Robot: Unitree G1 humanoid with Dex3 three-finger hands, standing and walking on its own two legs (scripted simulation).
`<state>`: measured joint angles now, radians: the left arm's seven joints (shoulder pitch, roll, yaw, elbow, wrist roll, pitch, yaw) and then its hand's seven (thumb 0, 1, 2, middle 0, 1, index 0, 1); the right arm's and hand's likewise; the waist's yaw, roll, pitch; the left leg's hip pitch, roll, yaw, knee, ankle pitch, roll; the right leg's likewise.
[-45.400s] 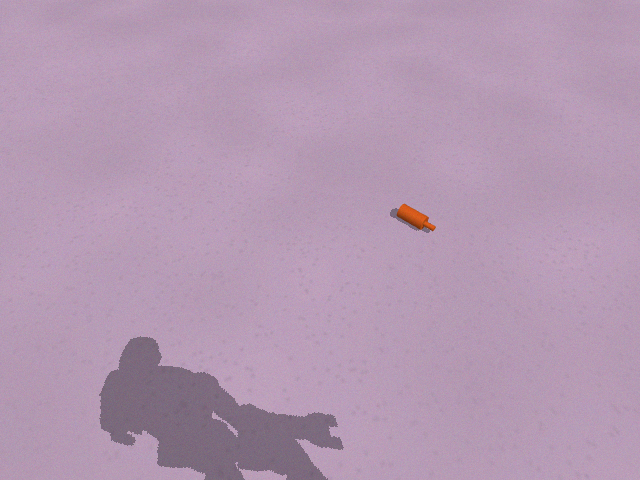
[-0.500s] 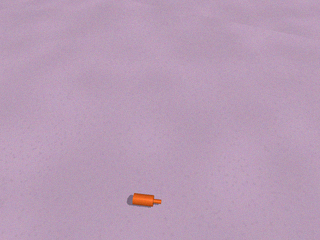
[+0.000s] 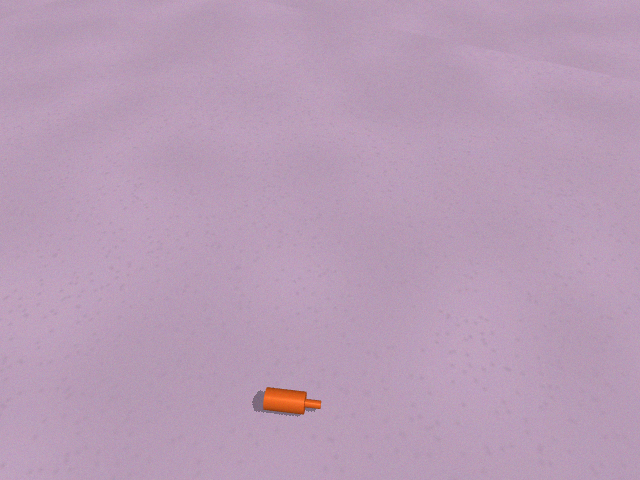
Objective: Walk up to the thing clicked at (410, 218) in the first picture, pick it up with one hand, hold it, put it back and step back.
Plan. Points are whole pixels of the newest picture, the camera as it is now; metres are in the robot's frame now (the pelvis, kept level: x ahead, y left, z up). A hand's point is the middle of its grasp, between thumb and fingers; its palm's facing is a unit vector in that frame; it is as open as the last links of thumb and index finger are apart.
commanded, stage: stand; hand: left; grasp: from above
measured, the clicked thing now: (293, 401) +0.44 +0.13 -0.75
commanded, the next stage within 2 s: step back in 0.26 s
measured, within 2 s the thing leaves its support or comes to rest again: neither
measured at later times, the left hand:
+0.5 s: hand out of the picture +0.08 +0.29 -0.17, palm faces -0.01 -0.93 -0.38, open 7.4 cm
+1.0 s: hand out of the picture -0.02 +0.28 -0.17, palm faces -0.10 -0.91 -0.39, open 7.4 cm
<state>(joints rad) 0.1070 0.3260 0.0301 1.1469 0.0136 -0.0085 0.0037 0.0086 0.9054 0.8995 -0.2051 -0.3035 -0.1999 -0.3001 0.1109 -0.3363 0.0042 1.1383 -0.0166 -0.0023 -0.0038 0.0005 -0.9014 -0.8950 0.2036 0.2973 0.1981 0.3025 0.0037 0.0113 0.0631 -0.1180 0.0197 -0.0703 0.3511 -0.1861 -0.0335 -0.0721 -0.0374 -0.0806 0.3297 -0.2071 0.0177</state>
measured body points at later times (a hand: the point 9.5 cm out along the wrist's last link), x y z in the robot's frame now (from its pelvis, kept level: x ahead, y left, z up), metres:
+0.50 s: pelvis -0.04 +0.03 -0.02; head +0.02 +0.04 +0.43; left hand +0.08 +0.34 -0.15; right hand +0.05 -0.30 -0.14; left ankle -0.04 +0.14 -0.73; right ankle -0.02 -0.13 -0.75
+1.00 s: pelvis -0.14 +0.03 -0.03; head -0.08 +0.01 +0.42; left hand -0.01 +0.33 -0.14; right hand -0.06 -0.28 -0.16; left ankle -0.08 +0.15 -0.71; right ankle -0.14 -0.08 -0.75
